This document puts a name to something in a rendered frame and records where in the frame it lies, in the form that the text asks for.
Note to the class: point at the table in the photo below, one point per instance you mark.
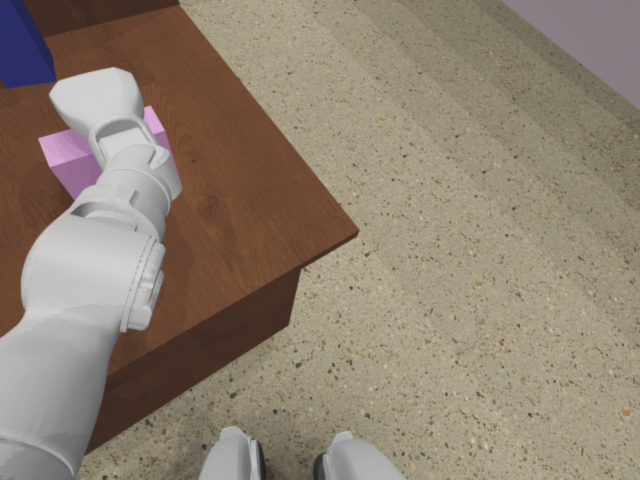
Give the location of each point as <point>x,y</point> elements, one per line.
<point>250,216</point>

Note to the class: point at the left robot upper arm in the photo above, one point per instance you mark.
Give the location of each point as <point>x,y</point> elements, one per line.
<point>91,281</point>

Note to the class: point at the sponge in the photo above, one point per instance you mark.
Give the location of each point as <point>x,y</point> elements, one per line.
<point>71,159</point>

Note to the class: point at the right robot thigh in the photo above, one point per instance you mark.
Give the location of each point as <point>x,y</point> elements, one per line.
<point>356,459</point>

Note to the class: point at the robot left hand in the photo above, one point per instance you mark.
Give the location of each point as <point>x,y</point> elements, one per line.
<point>84,99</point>

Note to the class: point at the robot left forearm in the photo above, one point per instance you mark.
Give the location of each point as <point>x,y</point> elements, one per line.
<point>135,191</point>

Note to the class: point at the robot right shin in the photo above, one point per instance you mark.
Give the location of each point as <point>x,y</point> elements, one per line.
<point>341,437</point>

